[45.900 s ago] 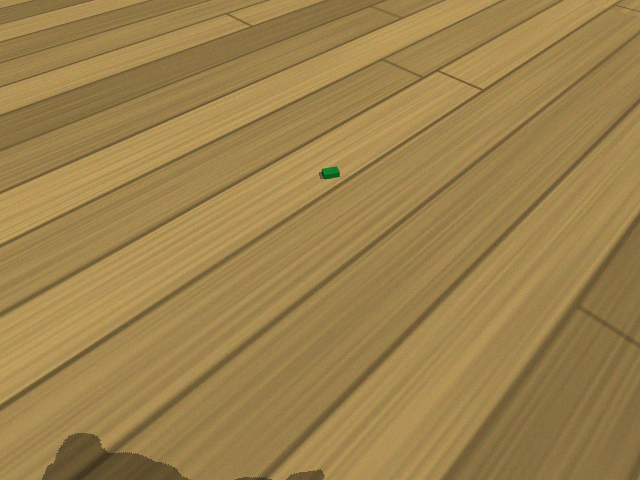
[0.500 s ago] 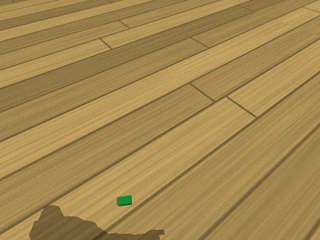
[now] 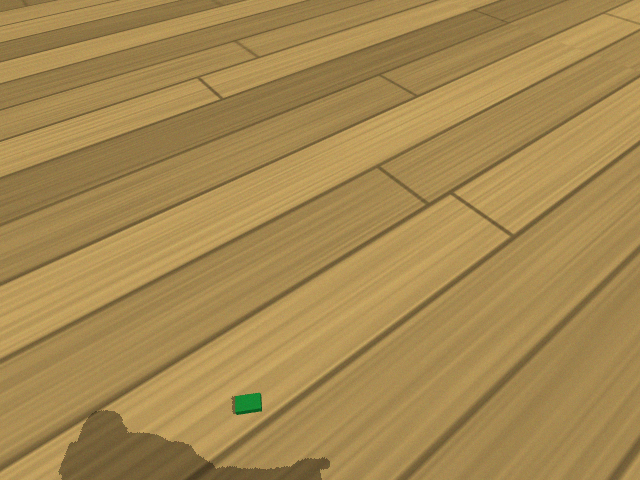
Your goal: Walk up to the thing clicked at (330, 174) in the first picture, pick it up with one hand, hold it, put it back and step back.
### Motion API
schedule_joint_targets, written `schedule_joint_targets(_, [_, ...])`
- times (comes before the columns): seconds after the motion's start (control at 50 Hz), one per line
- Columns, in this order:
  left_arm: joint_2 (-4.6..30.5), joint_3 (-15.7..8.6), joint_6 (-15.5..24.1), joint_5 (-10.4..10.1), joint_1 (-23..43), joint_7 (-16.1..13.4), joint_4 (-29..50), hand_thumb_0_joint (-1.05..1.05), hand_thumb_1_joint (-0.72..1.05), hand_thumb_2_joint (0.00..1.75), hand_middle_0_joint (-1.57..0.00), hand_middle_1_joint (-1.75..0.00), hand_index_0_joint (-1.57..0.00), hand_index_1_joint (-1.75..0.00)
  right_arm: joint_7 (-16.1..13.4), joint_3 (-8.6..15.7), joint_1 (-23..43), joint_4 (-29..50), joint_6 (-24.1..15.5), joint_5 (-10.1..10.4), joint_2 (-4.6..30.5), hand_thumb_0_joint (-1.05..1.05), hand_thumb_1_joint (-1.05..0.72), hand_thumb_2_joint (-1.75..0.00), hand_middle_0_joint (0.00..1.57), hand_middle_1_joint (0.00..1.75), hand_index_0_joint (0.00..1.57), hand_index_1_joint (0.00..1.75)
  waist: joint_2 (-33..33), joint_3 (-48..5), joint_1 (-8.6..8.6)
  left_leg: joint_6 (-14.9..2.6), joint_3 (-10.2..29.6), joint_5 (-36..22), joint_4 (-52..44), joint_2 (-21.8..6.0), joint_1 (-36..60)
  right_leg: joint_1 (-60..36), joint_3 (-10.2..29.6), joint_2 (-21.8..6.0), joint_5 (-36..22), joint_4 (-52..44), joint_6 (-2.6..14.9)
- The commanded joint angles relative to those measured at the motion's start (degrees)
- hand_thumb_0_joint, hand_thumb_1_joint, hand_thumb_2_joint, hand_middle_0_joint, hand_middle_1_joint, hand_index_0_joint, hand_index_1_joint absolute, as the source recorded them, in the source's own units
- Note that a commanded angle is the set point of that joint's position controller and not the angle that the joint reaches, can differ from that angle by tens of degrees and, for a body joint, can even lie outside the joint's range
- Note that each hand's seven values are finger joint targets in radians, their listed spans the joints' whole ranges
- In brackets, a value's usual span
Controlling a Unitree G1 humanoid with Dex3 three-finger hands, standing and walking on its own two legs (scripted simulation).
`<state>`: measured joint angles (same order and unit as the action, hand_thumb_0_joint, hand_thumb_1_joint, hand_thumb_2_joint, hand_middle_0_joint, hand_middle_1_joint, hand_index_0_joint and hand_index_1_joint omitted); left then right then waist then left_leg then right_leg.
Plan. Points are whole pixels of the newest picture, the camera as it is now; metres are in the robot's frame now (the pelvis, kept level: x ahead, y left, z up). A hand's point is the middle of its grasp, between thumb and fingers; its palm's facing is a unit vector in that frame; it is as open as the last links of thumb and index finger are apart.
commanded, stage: step back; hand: left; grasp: from above
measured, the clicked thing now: (248, 403) +0.45 +0.23 -0.77
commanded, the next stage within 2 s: none
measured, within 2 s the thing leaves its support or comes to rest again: neither
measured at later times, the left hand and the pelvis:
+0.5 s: hand out of the picture +0.06 +0.30 -0.18, palm faces -0.07 -0.93 -0.36, open 7.4 cm; pelvis -0.08 +0.04 -0.01, yaw -2 degrees
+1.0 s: hand out of the picture -0.07 +0.28 -0.15, palm faces -0.05 -0.91 -0.42, open 7.4 cm; pelvis -0.20 +0.03 -0.02, yaw -3 degrees
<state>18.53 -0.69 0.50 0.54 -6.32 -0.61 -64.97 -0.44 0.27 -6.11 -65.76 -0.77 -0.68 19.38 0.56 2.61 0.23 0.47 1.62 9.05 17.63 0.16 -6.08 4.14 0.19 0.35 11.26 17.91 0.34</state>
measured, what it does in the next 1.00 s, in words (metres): walks backwards: right foot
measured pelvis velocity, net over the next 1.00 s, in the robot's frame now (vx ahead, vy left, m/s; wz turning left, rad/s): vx -0.20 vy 0.03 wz -0.05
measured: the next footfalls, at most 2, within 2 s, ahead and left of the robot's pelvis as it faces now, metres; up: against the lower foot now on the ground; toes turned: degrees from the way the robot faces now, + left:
right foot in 0.70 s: -0.12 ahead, -0.10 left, +0.00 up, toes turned -2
left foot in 1.08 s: -0.21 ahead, +0.15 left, +0.00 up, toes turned -4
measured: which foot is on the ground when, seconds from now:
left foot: down 0.00-0.74, up 0.76-1.00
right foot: down 0.00-0.30, up 0.32-0.68, down 0.70-1.00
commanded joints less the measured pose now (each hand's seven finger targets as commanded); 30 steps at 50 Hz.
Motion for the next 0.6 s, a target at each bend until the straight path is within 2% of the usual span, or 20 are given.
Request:
schedule_joint_targets(0.0, [17.0, -5.0, 0.6, -1.0, 0.9, -1.0, 5.7, 0.0, 0.9, 0.9, -0.2, -0.3, -0.2, -0.3, -0.2, 3.2, 3.2, 5.5, 0.4, 0.5, 13.4, 0.0, -0.9, -0.9, 0.2, 0.3, 0.2, 0.3, -1.6, 1.3, 0.14, -2.34, 3.8, -15.3, 6.2, -5.4, -3.8, 5.2, 6.2, -7.0, -20.9, 2.9, 1.93])
schedule_joint_targets(0.04, [16.8, -5.3, 0.4, -0.9, 0.9, -1.2, 7.2, 0.0, 0.9, 0.9, -0.2, -0.3, -0.2, -0.3, -0.2, 3.4, 2.1, 6.3, 0.9, 0.8, 12.8, 0.0, -0.9, -0.9, 0.2, 0.3, 0.2, 0.3, -3.0, -1.6, 0.52, -2.48, 2.6, -13.6, 10.2, -4.1, -3.6, 4.3, 7.4, -8.5, -22.1, 3.3, 4.09])
schedule_joint_targets(0.06, [17.2, -5.5, 0.3, -0.9, 1.1, -1.1, 8.1, 0.0, 0.9, 0.9, -0.2, -0.3, -0.2, -0.3, -0.1, 3.6, 1.7, 7.0, 1.2, 0.9, 12.7, 0.0, -0.9, -0.9, 0.2, 0.3, 0.2, 0.3, -4.0, -3.4, 0.51, -2.26, 1.9, -12.1, 13.5, -2.9, -3.7, 4.5, 8.9, -10.0, -23.3, 3.3, 5.84])
schedule_joint_targets(0.1, [18.0, -5.9, -0.1, -0.5, 2.3, -1.1, 10.3, 0.0, 0.9, 0.9, -0.2, -0.3, -0.2, -0.3, 0.0, 3.9, 0.8, 8.0, 1.7, 0.8, 12.4, 0.0, -0.9, -0.9, 0.2, 0.3, 0.2, 0.3, -6.4, -5.6, 0.73, -1.59, -0.1, -5.0, 18.3, -0.4, -4.8, 4.9, 12.0, -13.6, -23.5, 3.0, 9.14])
schedule_joint_targets(0.16, [18.9, -6.1, -0.7, 0.4, 5.1, -1.2, 13.7, 0.0, 0.9, 0.9, -0.2, -0.3, -0.2, -0.3, 0.3, 4.6, -1.9, 9.4, 2.4, 0.3, 12.6, 0.0, -0.9, -0.9, 0.2, 0.3, 0.2, 0.3, -10.7, -7.2, 0.83, -2.16, 0.5, 12.9, 27.0, 1.9, -5.8, 8.1, 15.1, -18.4, -24.4, 5.1, 13.26])
schedule_joint_targets(0.18, [18.8, -6.2, -0.9, 0.6, 6.7, -1.1, 14.7, 0.0, 0.9, 0.9, -0.2, -0.3, -0.2, -0.3, 0.5, 4.7, -3.9, 9.5, 2.6, 0.1, 12.3, 0.0, -0.9, -0.9, 0.2, 0.3, 0.2, 0.3, -11.6, -6.9, 1.98, -2.66, 0.9, 15.3, 26.1, 1.2, -5.2, 10.1, 14.1, -18.3, -22.2, 6.1, 12.84])
schedule_joint_targets(0.2, [18.4, -6.1, -1.2, 0.7, 7.4, -1.0, 15.6, 0.0, 0.9, 0.9, -0.2, -0.3, -0.2, -0.3, 0.7, 4.8, -4.8, 9.7, 2.5, 0.2, 12.5, 0.0, -0.9, -0.9, 0.2, 0.3, 0.2, 0.3, -11.2, -6.6, 2.4, -3.07, 1.1, 11.8, 22.5, 0.6, -3.8, 11.4, 12.5, -17.0, -20.2, 7.9, 11.22])
schedule_joint_targets(0.22, [17.6, -5.9, -1.6, 0.4, 7.4, -0.9, 15.9, 0.0, 0.9, 0.9, -0.2, -0.3, -0.2, -0.3, 0.7, 5.0, -4.5, 10.0, 2.2, 0.1, 13.0, 0.0, -0.9, -0.9, 0.2, 0.3, 0.2, 0.3, -7.6, -6.3, 2.23, -3.31, 1.7, -1.5, 19.5, -0.8, -3.3, 11.7, 9.2, -13.6, -18.0, 11.7, 9.04])
schedule_joint_targets(0.24, [15.8, -5.4, -2.0, -0.1, 6.8, -0.9, 16.2, 0.0, 0.9, 0.9, -0.2, -0.3, -0.2, -0.3, 0.5, 5.4, -3.6, 10.8, 1.9, -0.2, 14.6, 0.0, -0.9, -0.9, 0.2, 0.3, 0.2, 0.3, -1.5, -5.1, 2.1, -5.36, 6.3, -15.4, 11.9, -5.6, -5.4, 11.6, 5.4, -7.4, -12.0, 18.9, 5.67])
schedule_joint_targets(0.26, [13.4, -4.9, -2.4, -0.5, 6.3, -1.0, 16.9, 0.0, 0.9, 0.9, -0.2, -0.3, -0.2, -0.3, 0.5, 6.1, -2.0, 11.9, 1.6, -0.5, 18.1, 0.0, -0.9, -0.9, 0.2, 0.3, 0.2, 0.3, 6.9, -3.5, 1.74, -8.67, 15.5, -25.4, 4.2, -13.3, -4.7, 16.0, 2.1, 2.0, -0.4, 28.3, 1.98])
schedule_joint_targets(0.28, [12.7, -5.1, -3.1, -0.1, 4.8, -1.4, 16.7, 0.0, 0.9, 0.9, -0.2, -0.3, -0.2, -0.3, 0.3, 6.6, -3.2, 12.1, 1.2, -1.1, 19.3, 0.0, -0.9, -0.9, 0.2, 0.3, 0.2, 0.3, 9.9, -3.5, 1.83, -11.96, 22.6, -30.4, 2.0, -18.6, -1.6, 20.8, 5.3, 6.1, 23.2, 36.7, 1.78])
schedule_joint_targets(0.3, [12.7, -5.0, -3.4, 0.1, 2.0, -1.8, 16.5, 0.0, 0.9, 0.9, -0.2, -0.3, -0.2, -0.3, -0.2, 6.6, -3.2, 12.3, 0.9, -1.2, 19.6, 0.0, -0.9, -0.9, 0.2, 0.3, 0.2, 0.3, 6.6, -3.9, 0.84, -14.17, 21.4, -35.7, 4.2, -20.1, -1.0, 21.7, 8.9, 6.1, 26.2, 43.6, 1.61])
schedule_joint_targets(0.32, [12.4, -4.8, -3.5, 0.1, 1.4, -1.9, 16.4, 0.0, 0.9, 0.9, -0.2, -0.3, -0.2, -0.3, -0.5, 6.8, -2.6, 13.4, 0.9, -1.3, 19.6, 0.0, -0.9, -0.9, 0.2, 0.3, 0.2, 0.3, 8.0, -4.3, 1.28, -14.24, 22.7, -34.6, 3.4, -20.9, -1.8, 22.9, 10.4, 6.1, 26.2, 47.0, 1.5])
schedule_joint_targets(0.34, [13.2, -5.0, -3.5, 0.1, 1.4, -1.9, 16.0, 0.0, 0.9, 0.9, -0.2, -0.3, -0.2, -0.3, -0.8, 6.5, -0.5, 14.3, 0.9, -0.9, 18.5, 0.0, -0.9, -0.9, 0.2, 0.3, 0.2, 0.3, 6.7, -4.4, 0.86, -13.94, 19.9, -31.1, 3.3, -19.3, -3.1, 22.1, 11.8, 5.8, 24.1, 49.4, 1.66])
schedule_joint_targets(0.38, [14.4, -5.4, -3.6, -0.4, -0.6, -1.5, 15.5, 0.0, 0.9, 0.9, -0.2, -0.3, -0.2, -0.3, -1.2, 6.0, 2.6, 15.7, 0.7, -1.4, 16.6, 0.0, -0.9, -0.9, 0.2, 0.3, 0.2, 0.3, 6.2, -4.5, -1.2, -12.31, 12.5, -27.2, 5.9, -14.3, -2.6, 22.8, 11.9, 5.5, 18.8, 52.2, 1.07])
schedule_joint_targets(0.42, [14.5, -5.8, -3.5, 0.0, -1.9, -1.3, 16.3, 0.0, 0.9, 0.9, -0.2, -0.3, -0.2, -0.3, -1.5, 5.9, 1.2, 16.7, 0.6, -0.9, 15.9, 0.0, -0.9, -0.9, 0.2, 0.3, 0.2, 0.3, 5.6, -6.4, -1.01, -12.62, 11.2, -26.4, 8.0, -13.3, 2.1, 24.1, 10.8, 5.5, 16.5, 52.2, -0.05])
schedule_joint_targets(0.46, [13.9, -5.8, -3.0, 0.2, -1.8, -1.2, 17.4, 0.0, 0.9, 0.9, -0.2, -0.3, -0.2, -0.3, -1.5, 6.0, -1.6, 16.9, 0.7, -0.7, 15.2, 0.0, -0.9, -0.9, 0.2, 0.3, 0.2, 0.3, 5.1, -7.2, 0.44, -13.53, 11.0, -27.2, 9.3, -13.5, 6.1, 24.9, 9.8, 4.9, 17.0, 47.0, -1.51])
schedule_joint_targets(0.52, [14.0, -6.2, -2.7, 0.2, 0.2, -1.0, 19.0, 0.0, 0.9, 0.9, -0.2, -0.3, -0.2, -0.3, -1.5, 6.4, -3.4, 17.6, 1.0, -0.7, 16.0, 0.0, -0.9, -0.9, 0.2, 0.3, 0.2, 0.3, 5.7, -5.5, 2.39, -15.45, 11.2, -26.0, 9.4, -14.8, 4.9, 22.9, 8.1, 3.6, 18.5, 39.9, -2.44])
schedule_joint_targets(0.56, [13.8, -6.3, -2.4, 0.2, -0.7, -0.9, 19.3, 0.0, 0.9, 0.9, -0.2, -0.3, -0.2, -0.3, -1.3, 6.5, -3.9, 18.2, 1.2, -0.8, 16.7, 0.0, -0.9, -0.9, 0.2, 0.3, 0.2, 0.3, 7.3, -5.9, 2.65, -14.98, 11.1, -23.3, 9.5, -14.7, 4.2, 20.5, 6.2, 2.4, 17.9, 33.1, -2.14])
schedule_joint_targets(0.58, [13.5, -6.3, -2.3, 0.3, -2.4, -0.7, 19.0, 0.0, 0.9, 0.9, -0.2, -0.3, -0.2, -0.3, -1.2, 6.6, -2.8, 18.7, 1.2, -0.8, 17.0, 0.0, -0.9, -0.9, 0.2, 0.3, 0.2, 0.3, 8.4, -6.8, 1.79, -14.34, 11.0, -20.5, 9.9, -14.6, 4.4, 18.9, 4.7, 1.4, 17.0, 28.5, -1.72])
